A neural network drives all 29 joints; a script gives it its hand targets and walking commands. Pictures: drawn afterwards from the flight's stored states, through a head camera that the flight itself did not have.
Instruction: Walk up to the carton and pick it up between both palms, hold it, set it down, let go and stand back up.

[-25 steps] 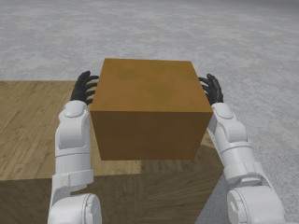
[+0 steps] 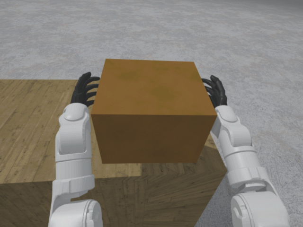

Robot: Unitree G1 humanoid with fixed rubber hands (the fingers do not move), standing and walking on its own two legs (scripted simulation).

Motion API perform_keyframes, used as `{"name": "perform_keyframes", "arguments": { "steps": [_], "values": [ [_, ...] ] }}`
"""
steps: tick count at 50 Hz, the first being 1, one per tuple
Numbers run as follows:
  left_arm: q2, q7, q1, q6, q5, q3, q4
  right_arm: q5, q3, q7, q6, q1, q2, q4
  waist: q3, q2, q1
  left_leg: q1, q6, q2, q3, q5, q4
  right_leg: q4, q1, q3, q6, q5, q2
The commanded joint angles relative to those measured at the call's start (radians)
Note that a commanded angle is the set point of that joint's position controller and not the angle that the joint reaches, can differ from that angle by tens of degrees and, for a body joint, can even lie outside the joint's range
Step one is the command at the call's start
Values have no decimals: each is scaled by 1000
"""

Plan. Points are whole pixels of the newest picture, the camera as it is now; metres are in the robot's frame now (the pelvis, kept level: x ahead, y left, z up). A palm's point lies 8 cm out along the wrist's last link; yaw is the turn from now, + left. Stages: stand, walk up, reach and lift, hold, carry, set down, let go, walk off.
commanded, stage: hold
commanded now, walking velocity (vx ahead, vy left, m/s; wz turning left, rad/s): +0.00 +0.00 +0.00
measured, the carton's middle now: (150, 109) +0.38 +0.00 +0.15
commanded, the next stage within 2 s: none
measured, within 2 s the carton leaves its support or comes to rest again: neither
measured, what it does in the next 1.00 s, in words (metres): stands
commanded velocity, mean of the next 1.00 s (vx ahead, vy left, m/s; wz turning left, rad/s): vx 0.00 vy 0.00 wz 0.00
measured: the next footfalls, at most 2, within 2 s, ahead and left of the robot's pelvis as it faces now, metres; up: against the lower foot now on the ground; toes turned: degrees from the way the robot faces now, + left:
none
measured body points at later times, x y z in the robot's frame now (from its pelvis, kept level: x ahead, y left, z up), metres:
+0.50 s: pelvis -0.01 +0.00 +0.00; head -0.06 +0.03 +0.45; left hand +0.36 +0.19 +0.19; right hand +0.37 -0.17 +0.19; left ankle +0.02 +0.11 -0.75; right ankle -0.01 -0.11 -0.75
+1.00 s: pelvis -0.01 +0.00 +0.00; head -0.06 +0.03 +0.45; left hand +0.36 +0.18 +0.19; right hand +0.37 -0.17 +0.19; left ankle +0.02 +0.11 -0.75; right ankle -0.01 -0.11 -0.75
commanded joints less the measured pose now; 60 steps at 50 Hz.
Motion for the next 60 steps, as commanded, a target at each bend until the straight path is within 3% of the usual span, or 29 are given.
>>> {"name": "perform_keyframes", "arguments": {
  "steps": [1,7,14,15,16,20,27,44,58,59,60],
  "values": [
    [-480,-123,-643,-49,-153,-462,-117,95,372,126,-45,-759,487,-315,-300,104,-6,205,-28,-27,12,286,-6,-43,-66,-23,47,218,28],
    [-486,-129,-648,-54,-162,-461,-130,100,386,121,-51,-776,507,-349,-334,95,-3,202,-22,-33,15,301,1,-34,-40,-19,57,271,25],
    [-473,-140,-659,-51,-140,-428,-73,81,362,121,-44,-778,508,-300,-276,80,-1,171,-10,-33,19,212,-26,-49,-57,-18,57,208,17],
    [-438,-138,-643,-38,-109,-385,9,80,372,123,-35,-796,493,-214,-204,105,45,117,-9,-25,24,175,-46,-47,-64,-10,43,152,18],
    [-475,-138,-665,-41,-134,-410,-17,76,369,125,-49,-816,512,-238,-232,84,33,107,-8,-24,26,161,-49,-44,-60,-15,46,127,22],
    [-507,-122,-717,-68,-176,-463,-41,87,377,117,-74,-863,538,-292,-343,97,14,165,-14,-32,17,254,-3,-30,-47,-12,50,225,27],
    [-513,-119,-729,-85,-178,-458,-2,65,349,114,-74,-848,537,-243,-337,98,-2,149,-14,-34,12,209,-17,-34,-53,-12,54,190,23],
    [-520,-110,-739,-91,-172,-454,6,81,358,117,-81,-869,540,-231,-339,108,13,148,-15,-34,6,230,-11,-32,-60,-12,52,183,27],
    [-525,-110,-743,-94,-175,-455,13,78,352,115,-79,-868,542,-225,-341,103,7,148,-15,-34,6,228,-11,-33,-57,-11,53,187,27],
    [-569,-101,-775,-113,-228,-535,-160,107,372,116,-91,-852,564,-335,-475,125,-32,216,-33,-30,-2,330,18,-17,-45,-19,57,271,35],
    [-543,-93,-756,-108,-220,-526,-136,115,384,115,-79,-843,538,-336,-452,139,-27,242,-39,-34,-2,369,34,-24,-62,-16,57,287,35]
  ]
}}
